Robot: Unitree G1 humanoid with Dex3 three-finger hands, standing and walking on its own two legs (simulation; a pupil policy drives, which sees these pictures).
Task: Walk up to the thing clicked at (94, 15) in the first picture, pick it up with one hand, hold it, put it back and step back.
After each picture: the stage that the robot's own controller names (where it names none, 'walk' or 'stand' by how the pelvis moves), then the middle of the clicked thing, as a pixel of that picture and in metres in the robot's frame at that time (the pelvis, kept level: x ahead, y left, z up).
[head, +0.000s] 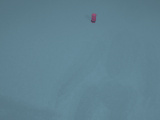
stand; (93, 18) +1.94 -0.24 -0.72
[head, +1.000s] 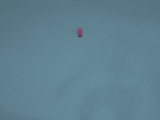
walk; (79, 32) +1.81 +0.09 -0.70
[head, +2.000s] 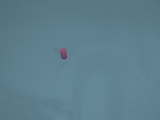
walk; (63, 53) +1.23 +0.26 -0.72
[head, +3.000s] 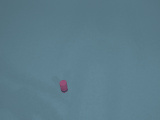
walk; (63, 86) +0.82 +0.20 -0.71
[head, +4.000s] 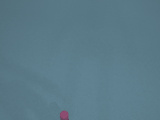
walk; (64, 117) +0.53 +0.13 -0.71
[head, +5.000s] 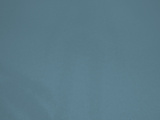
stand; out of the picture +0.40 +0.15 -0.71
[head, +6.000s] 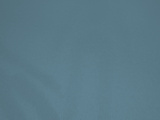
stand; out of the picture +0.37 +0.11 -0.72
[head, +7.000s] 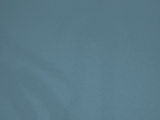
stand; out of the picture +0.35 +0.15 -0.71
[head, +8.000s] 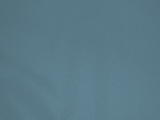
stand; out of the picture +0.36 +0.14 -0.73
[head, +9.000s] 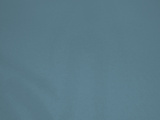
stand; out of the picture +0.36 +0.14 -0.73
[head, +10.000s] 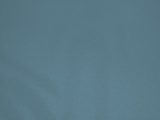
stand; out of the picture +0.35 +0.15 -0.73
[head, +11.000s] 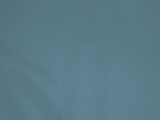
go down; out of the picture +0.37 +0.14 -0.72
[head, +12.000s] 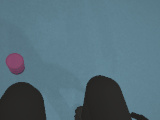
go down; (16, 64) +0.44 +0.19 -0.29
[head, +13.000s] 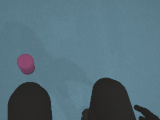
close in; (26, 65) +0.43 +0.19 -0.30
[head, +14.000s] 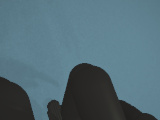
close in; out of the picture +0.42 +0.23 -0.22
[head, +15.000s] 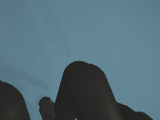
close; out of the picture +0.42 +0.24 -0.22
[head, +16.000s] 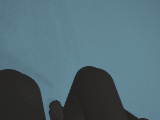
lift; out of the picture +0.35 +0.21 -0.21
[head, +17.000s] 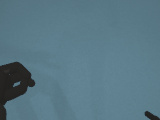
lift; out of the picture +0.18 +0.26 -0.58
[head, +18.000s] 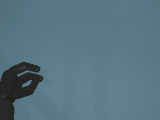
hold; out of the picture +0.12 +0.33 -0.70
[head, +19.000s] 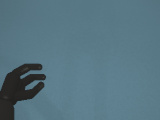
stand; out of the picture +0.09 +0.38 -0.70
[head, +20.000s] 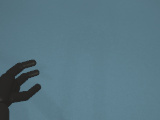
stand; out of the picture +0.06 +0.44 -0.70
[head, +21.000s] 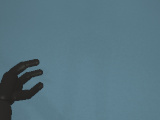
stand; out of the picture +0.03 +0.48 -0.71
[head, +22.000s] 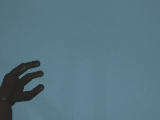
stand; out of the picture +0.02 +0.52 -0.71
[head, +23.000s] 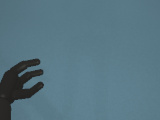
stand; out of the picture -0.01 +0.56 -0.71
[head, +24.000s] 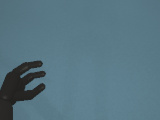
stand; out of the picture -0.02 +0.60 -0.71
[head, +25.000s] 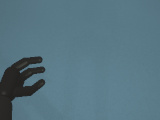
stand; out of the picture -0.04 +0.62 -0.71
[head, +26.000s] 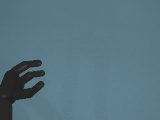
stand; out of the picture -0.06 +0.66 -0.71
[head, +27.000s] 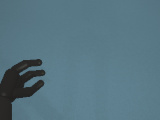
stand; out of the picture -0.08 +0.69 -0.71
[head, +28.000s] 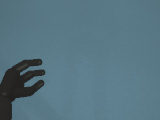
stand; out of the picture -0.09 +0.71 -0.71
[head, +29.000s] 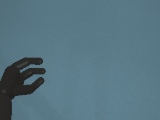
stand; out of the picture -0.10 +0.74 -0.71
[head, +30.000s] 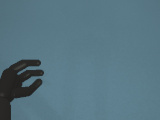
stand; out of the picture -0.12 +0.76 -0.71
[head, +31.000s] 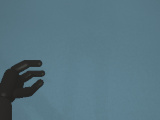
stand; out of the picture -0.12 +0.78 -0.71
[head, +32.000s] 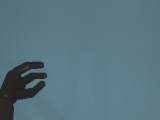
stand; out of the picture -0.14 +0.80 -0.71
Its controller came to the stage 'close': yes
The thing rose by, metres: 0.16
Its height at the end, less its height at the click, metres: -0.02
